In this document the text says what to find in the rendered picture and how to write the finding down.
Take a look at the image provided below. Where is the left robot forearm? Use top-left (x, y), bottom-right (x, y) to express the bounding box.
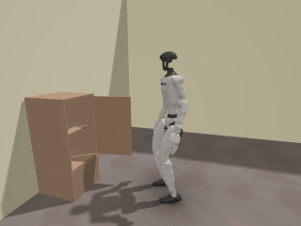
top-left (172, 100), bottom-right (188, 133)

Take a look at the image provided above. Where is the robot left hand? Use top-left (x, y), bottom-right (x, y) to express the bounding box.
top-left (165, 131), bottom-right (181, 155)

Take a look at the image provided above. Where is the robot right hand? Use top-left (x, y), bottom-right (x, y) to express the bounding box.
top-left (153, 119), bottom-right (160, 133)

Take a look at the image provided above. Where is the robot left upper arm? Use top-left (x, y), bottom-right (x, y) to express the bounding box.
top-left (171, 75), bottom-right (188, 108)

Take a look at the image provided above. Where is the right robot forearm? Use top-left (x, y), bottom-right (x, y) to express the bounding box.
top-left (158, 103), bottom-right (167, 120)

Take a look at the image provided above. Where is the left robot shin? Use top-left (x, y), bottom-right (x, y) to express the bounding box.
top-left (159, 162), bottom-right (177, 198)

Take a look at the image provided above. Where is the left robot thigh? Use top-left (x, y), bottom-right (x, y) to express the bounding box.
top-left (159, 122), bottom-right (183, 169)

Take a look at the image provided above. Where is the cupboard door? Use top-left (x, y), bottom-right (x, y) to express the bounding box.
top-left (93, 96), bottom-right (133, 155)

